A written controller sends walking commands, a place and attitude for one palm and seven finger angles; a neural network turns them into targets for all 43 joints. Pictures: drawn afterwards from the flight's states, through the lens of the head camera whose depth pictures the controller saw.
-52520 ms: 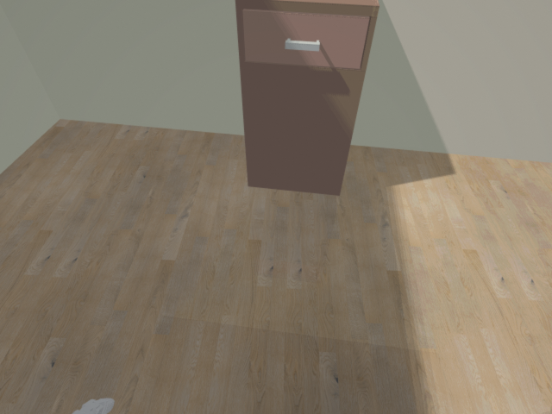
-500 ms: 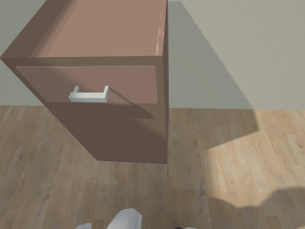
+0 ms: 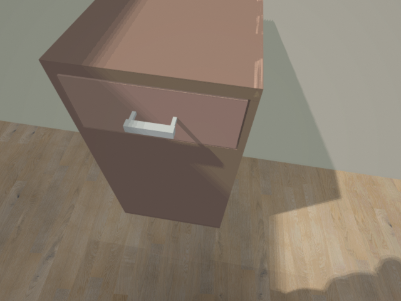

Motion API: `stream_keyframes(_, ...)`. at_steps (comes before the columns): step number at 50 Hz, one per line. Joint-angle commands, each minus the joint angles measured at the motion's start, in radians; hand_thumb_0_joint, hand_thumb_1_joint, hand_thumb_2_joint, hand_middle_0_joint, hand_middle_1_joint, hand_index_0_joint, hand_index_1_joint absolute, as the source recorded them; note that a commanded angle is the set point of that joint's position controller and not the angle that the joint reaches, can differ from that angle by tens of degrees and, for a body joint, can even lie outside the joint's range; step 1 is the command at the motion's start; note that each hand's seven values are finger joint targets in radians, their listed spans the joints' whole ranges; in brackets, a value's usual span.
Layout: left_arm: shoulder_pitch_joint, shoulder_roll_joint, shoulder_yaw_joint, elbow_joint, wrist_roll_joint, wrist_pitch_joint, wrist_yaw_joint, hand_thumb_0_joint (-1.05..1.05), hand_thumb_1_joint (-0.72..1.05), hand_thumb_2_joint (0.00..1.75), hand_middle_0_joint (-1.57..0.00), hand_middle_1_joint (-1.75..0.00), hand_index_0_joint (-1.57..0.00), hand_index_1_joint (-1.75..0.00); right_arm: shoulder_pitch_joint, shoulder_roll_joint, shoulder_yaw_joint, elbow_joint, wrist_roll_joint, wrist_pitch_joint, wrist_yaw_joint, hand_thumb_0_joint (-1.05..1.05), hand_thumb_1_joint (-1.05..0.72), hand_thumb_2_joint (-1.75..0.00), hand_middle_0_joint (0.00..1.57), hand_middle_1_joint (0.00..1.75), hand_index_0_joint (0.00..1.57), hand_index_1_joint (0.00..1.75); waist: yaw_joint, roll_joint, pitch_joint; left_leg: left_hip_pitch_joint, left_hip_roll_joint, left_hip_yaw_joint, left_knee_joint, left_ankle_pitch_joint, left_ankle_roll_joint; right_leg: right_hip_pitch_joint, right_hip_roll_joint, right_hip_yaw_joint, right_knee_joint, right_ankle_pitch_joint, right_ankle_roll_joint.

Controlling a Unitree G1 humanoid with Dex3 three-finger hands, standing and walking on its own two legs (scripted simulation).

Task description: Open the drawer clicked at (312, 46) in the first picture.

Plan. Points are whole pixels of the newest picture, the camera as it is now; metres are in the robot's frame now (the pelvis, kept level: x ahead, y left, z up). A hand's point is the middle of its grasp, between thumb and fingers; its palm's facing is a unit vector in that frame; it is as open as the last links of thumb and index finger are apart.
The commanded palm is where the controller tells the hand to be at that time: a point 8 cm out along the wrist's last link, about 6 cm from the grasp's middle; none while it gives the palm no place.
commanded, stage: come to a stop and stand still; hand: left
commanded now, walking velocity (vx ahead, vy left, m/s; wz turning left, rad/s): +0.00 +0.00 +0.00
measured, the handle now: (151, 123) +0.50 +0.18 +0.01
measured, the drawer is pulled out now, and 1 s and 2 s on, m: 0.00 0.00 0.00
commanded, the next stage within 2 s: look again from close up in 0.32 s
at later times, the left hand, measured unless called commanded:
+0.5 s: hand out of the picture +0.04 +0.18 -0.17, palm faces -0.03 -0.97 -0.23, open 7.2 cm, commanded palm none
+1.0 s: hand out of the picture -0.01 +0.19 -0.17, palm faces -0.04 -0.98 -0.19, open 7.3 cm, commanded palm none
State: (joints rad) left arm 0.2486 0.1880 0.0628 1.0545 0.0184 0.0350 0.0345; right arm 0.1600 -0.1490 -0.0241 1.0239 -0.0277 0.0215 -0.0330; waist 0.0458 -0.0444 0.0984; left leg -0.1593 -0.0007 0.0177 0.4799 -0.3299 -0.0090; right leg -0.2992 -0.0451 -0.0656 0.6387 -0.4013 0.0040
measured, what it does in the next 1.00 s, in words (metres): stands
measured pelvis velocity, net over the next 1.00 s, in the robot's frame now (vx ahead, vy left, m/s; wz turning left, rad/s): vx -0.01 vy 0.02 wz -0.05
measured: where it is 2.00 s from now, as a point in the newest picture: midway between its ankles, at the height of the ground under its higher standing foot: outside the picture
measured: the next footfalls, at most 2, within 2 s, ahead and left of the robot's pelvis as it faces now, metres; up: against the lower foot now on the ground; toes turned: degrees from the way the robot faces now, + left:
none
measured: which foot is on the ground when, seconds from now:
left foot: down 0.00-1.00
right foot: down 0.00-1.00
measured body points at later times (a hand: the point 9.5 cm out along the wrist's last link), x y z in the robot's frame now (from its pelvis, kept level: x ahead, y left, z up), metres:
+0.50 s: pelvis -0.01 +0.01 +0.00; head +0.01 +0.00 +0.45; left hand +0.04 +0.23 -0.15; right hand -0.04 -0.21 -0.16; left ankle -0.05 +0.13 -0.73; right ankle -0.01 -0.11 -0.73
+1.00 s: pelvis -0.01 +0.02 +0.00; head +0.00 +0.01 +0.45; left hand -0.01 +0.24 -0.15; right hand -0.03 -0.20 -0.16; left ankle -0.05 +0.13 -0.73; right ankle -0.02 -0.11 -0.73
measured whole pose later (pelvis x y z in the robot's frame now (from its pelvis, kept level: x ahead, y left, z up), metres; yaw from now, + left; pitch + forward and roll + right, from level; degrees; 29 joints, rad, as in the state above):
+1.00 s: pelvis -0.01 +0.02 +0.00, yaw -3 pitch -1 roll +1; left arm 0.29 0.14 -0.02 1.12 0.01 0.00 0.03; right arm 0.31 -0.16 0.02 1.10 -0.02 -0.03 -0.02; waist 0.00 0.01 0.04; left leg -0.12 0.00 0.08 0.45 -0.31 0.02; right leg -0.22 -0.03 0.00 0.50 -0.26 0.01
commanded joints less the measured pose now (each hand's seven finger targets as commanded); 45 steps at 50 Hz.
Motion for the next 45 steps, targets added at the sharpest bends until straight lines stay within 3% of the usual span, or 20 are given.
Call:
stream_keyframes(1, 0.030, 0.066, 0.003, -0.030, -0.009, -0.025, -0.006, 0.00, 0.90, 0.90, -0.20, -0.30, -0.20, -0.30, 0.076, -0.142, -0.019, -0.018, 0.008, -0.020, -0.022, 0.00, -0.90, -0.90, 0.20, 0.30, 0.20, 0.30, -0.033, 0.212, -0.113, 0.096, 0.208, -0.093, -0.084, 0.806, 0.105, 0.065, -0.007, 0.038, -0.061, 0.070, -0.013)
stream_keyframes(2, 0.051, 0.065, 0.000, -0.017, -0.006, -0.028, -0.006, 0.00, 0.90, 0.90, -0.20, -0.30, -0.20, -0.30, 0.070, -0.144, -0.017, -0.017, 0.012, -0.021, -0.021, 0.00, -0.90, -0.90, 0.20, 0.30, 0.20, 0.30, -0.019, 0.144, -0.106, 0.073, 0.181, -0.081, -0.066, 0.704, 0.083, 0.114, -0.012, 0.047, -0.148, 0.173, -0.014)
stream_keyframes(3, 0.071, 0.075, -0.001, -0.003, -0.003, -0.036, -0.006, 0.00, 0.90, 0.90, -0.20, -0.30, -0.20, -0.30, 0.074, -0.134, -0.015, -0.016, 0.017, -0.023, -0.020, 0.00, -0.90, -0.90, 0.20, 0.30, 0.20, 0.30, -0.018, 0.086, -0.103, 0.026, 0.136, -0.057, -0.041, 0.569, 0.050, 0.176, -0.040, 0.093, -0.208, 0.401, -0.027)
stream_keyframes(4, 0.070, 0.095, -0.004, 0.007, -0.002, -0.043, -0.004, 0.00, 0.90, 0.90, -0.20, -0.30, -0.20, -0.30, 0.087, -0.121, -0.015, -0.013, 0.022, -0.024, -0.016, 0.00, -0.90, -0.90, 0.20, 0.30, 0.20, 0.30, -0.032, 0.025, -0.101, 0.009, 0.101, -0.037, -0.048, 0.452, 0.024, 0.197, -0.076, 0.126, -0.209, 0.554, -0.048)
stream_keyframes(5, 0.052, 0.097, -0.011, 0.010, -0.006, -0.043, -0.003, 0.00, 0.90, 0.90, -0.20, -0.30, -0.20, -0.30, 0.111, -0.111, -0.012, -0.002, 0.023, -0.024, -0.013, 0.00, -0.90, -0.90, 0.20, 0.30, 0.20, 0.30, -0.046, 0.033, -0.086, 0.004, 0.092, -0.034, -0.081, 0.365, 0.015, 0.197, -0.102, 0.122, -0.206, 0.565, -0.060)
stream_keyframes(7, 0.028, 0.082, -0.016, 0.018, -0.012, -0.046, -0.001, 0.00, 0.90, 0.90, -0.20, -0.30, -0.20, -0.30, 0.131, -0.108, -0.006, 0.027, 0.018, -0.022, -0.011, 0.00, -0.90, -0.90, 0.20, 0.30, 0.20, 0.30, -0.048, -0.047, -0.067, 0.010, 0.100, -0.041, -0.109, 0.298, 0.017, 0.180, -0.079, 0.121, -0.222, 0.493, -0.056)
stream_keyframes(8, 0.024, 0.077, -0.021, 0.020, -0.013, -0.047, 0.000, 0.00, 0.90, 0.90, -0.20, -0.30, -0.20, -0.30, 0.142, -0.108, -0.002, 0.037, 0.016, -0.025, -0.010, 0.00, -0.90, -0.90, 0.20, 0.30, 0.20, 0.30, -0.048, -0.050, -0.056, 0.016, 0.099, -0.042, -0.121, 0.305, 0.020, 0.180, -0.075, 0.114, -0.231, 0.486, -0.052)
stream_keyframes(14, 0.026, 0.078, -0.025, 0.028, -0.015, -0.050, 0.002, 0.00, 0.90, 0.90, -0.20, -0.30, -0.20, -0.30, 0.173, -0.091, 0.009, 0.081, 0.013, -0.038, -0.009, 0.00, -0.90, -0.90, 0.20, 0.30, 0.20, 0.30, -0.040, 0.039, -0.057, 0.031, 0.100, -0.040, -0.159, 0.299, 0.020, 0.192, -0.060, 0.114, -0.264, 0.415, -0.046)
stream_keyframes(20, 0.024, 0.064, -0.029, 0.036, -0.016, -0.045, 0.001, 0.00, 0.90, 0.90, -0.20, -0.30, -0.20, -0.30, 0.205, -0.070, 0.016, 0.106, 0.010, -0.037, -0.009, 0.00, -0.90, -0.90, 0.20, 0.30, 0.20, 0.30, -0.039, 0.060, -0.001, -0.014, 0.098, -0.040, -0.188, 0.224, 0.020, 0.182, -0.054, 0.110, -0.296, 0.326, -0.044)
stream_keyframes(21, 0.111, 0.095, -0.039, 0.058, -0.001, -0.079, 0.042, 0.00, 0.90, 0.90, -0.20, -0.30, -0.20, -0.30, 0.086, -0.120, 0.008, 0.032, 0.025, -0.058, 0.006, 0.00, -0.90, -0.90, 0.20, 0.30, 0.20, 0.30, 0.005, 0.009, -0.017, -0.080, 0.111, 0.014, 0.051, 0.302, 0.001, 0.163, -0.122, 0.150, -0.223, 0.841, -0.022)
stream_keyframes(22, 0.083, 0.137, -0.027, 0.013, -0.007, -0.090, 0.037, 0.00, 0.90, 0.90, -0.20, -0.30, -0.20, -0.30, 0.171, -0.068, 0.007, -0.003, 0.021, -0.050, 0.007, 0.00, -0.90, -0.90, 0.20, 0.30, 0.20, 0.30, -0.057, 0.032, -0.130, -0.079, 0.068, -0.016, 0.027, 0.051, 0.006, 0.232, -0.175, 0.212, -0.203, 0.807, -0.065)
stream_keyframes(23, 0.041, 0.120, -0.037, 0.002, -0.012, -0.091, 0.026, 0.00, 0.90, 0.90, -0.20, -0.30, -0.20, -0.30, 0.192, -0.059, 0.007, 0.012, 0.019, -0.051, 0.005, 0.00, -0.90, -0.90, 0.20, 0.30, 0.20, 0.30, -0.067, 0.097, -0.107, -0.064, 0.066, -0.021, -0.033, 0.056, 0.013, 0.185, -0.155, 0.187, -0.192, 0.711, -0.080)
stream_keyframes(24, 0.024, 0.119, -0.046, -0.003, -0.016, -0.087, 0.020, 0.00, 0.90, 0.90, -0.20, -0.30, -0.20, -0.30, 0.208, -0.054, 0.013, 0.021, 0.016, -0.050, 0.009, 0.00, -0.90, -0.90, 0.20, 0.30, 0.20, 0.30, -0.064, 0.112, -0.120, -0.043, 0.076, -0.011, -0.048, 0.102, 0.016, 0.165, -0.114, 0.158, -0.195, 0.534, -0.080)
stream_keyframes(25, 0.022, 0.105, -0.047, -0.015, -0.015, -0.083, 0.015, 0.00, 0.90, 0.90, -0.20, -0.30, -0.20, -0.30, 0.228, -0.070, 0.015, 0.015, 0.013, -0.049, 0.010, 0.00, -0.90, -0.90, 0.20, 0.30, 0.20, 0.30, -0.067, 0.106, -0.136, -0.039, 0.085, -0.027, -0.050, 0.124, 0.024, 0.152, -0.085, 0.146, -0.198, 0.381, -0.073)
stream_keyframes(27, 0.012, 0.089, -0.052, -0.016, -0.013, -0.072, 0.008, 0.00, 0.90, 0.90, -0.20, -0.30, -0.20, -0.30, 0.218, -0.083, 0.017, 0.008, 0.012, -0.051, 0.009, 0.00, -0.90, -0.90, 0.20, 0.30, 0.20, 0.30, -0.062, 0.092, -0.091, -0.058, 0.100, -0.043, -0.073, 0.154, 0.037, 0.118, -0.056, 0.130, -0.196, 0.275, -0.063)
stream_keyframes(32, 0.030, 0.069, -0.063, -0.009, -0.012, -0.058, 0.001, 0.00, 0.90, 0.90, -0.20, -0.30, -0.20, -0.30, 0.210, -0.107, 0.023, -0.001, 0.012, -0.053, 0.008, 0.00, -0.90, -0.90, 0.20, 0.30, 0.20, 0.30, -0.055, 0.029, 0.013, -0.102, 0.106, -0.064, -0.125, 0.109, 0.051, 0.072, -0.033, 0.127, -0.201, 0.194, -0.048)
stream_keyframes(35, 0.045, 0.069, -0.065, -0.005, -0.012, -0.055, -0.001, 0.00, 0.90, 0.90, -0.20, -0.30, -0.20, -0.30, 0.208, -0.112, 0.028, 0.006, 0.012, -0.055, 0.008, 0.00, -0.90, -0.90, 0.20, 0.30, 0.20, 0.30, -0.048, 0.049, 0.033, -0.109, 0.106, -0.070, -0.153, 0.089, 0.055, 0.066, -0.030, 0.126, -0.201, 0.181, -0.044)
stream_keyframes(38, 0.057, 0.066, -0.066, 0.002, -0.011, -0.054, -0.002, 0.00, 0.90, 0.90, -0.20, -0.30, -0.20, -0.30, 0.206, -0.116, 0.030, 0.016, 0.013, -0.055, 0.007, 0.00, -0.90, -0.90, 0.20, 0.30, 0.20, 0.30, -0.050, 0.026, 0.028, -0.096, 0.103, -0.065, -0.158, 0.077, 0.055, 0.060, -0.033, 0.133, -0.208, 0.183, -0.042)
stream_keyframes(45, 0.078, 0.062, -0.064, 0.019, -0.011, -0.058, -0.001, 0.00, 0.90, 0.90, -0.20, -0.30, -0.20, -0.30, 0.206, -0.107, 0.032, 0.044, 0.016, -0.060, 0.004, 0.00, -0.90, -0.90, 0.20, 0.30, 0.20, 0.30, -0.048, 0.037, -0.024, -0.044, 0.101, -0.047, -0.141, 0.166, 0.054, 0.093, -0.044, 0.131, -0.204, 0.269, -0.038)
